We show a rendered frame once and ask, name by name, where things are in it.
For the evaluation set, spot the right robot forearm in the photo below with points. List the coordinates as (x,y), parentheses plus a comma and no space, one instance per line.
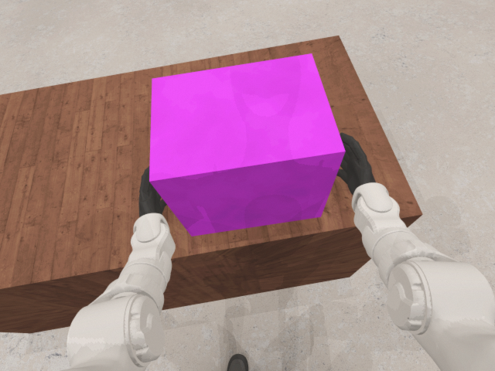
(386,239)

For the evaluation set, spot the carton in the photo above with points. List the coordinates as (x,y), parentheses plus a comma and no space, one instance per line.
(244,146)

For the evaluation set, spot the right robot upper arm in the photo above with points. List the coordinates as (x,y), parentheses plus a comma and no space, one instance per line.
(449,308)

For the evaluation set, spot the robot right hand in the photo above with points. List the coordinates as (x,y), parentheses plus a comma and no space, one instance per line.
(356,170)

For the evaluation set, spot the robot left hand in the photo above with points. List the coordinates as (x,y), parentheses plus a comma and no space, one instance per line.
(149,199)

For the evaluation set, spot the left robot upper arm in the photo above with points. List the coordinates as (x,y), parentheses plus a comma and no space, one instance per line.
(123,334)

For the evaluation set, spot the pedestal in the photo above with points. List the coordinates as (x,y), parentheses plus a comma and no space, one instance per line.
(72,158)

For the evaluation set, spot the left robot forearm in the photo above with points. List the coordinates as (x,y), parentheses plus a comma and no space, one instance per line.
(149,265)

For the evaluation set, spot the left robot foot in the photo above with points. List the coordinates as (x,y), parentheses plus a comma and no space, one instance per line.
(238,362)

